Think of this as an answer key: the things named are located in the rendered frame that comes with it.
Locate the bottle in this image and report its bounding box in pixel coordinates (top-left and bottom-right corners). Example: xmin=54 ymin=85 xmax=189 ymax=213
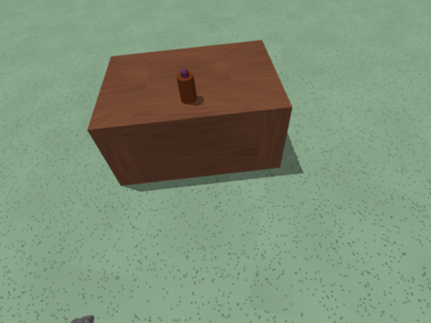
xmin=176 ymin=69 xmax=197 ymax=104

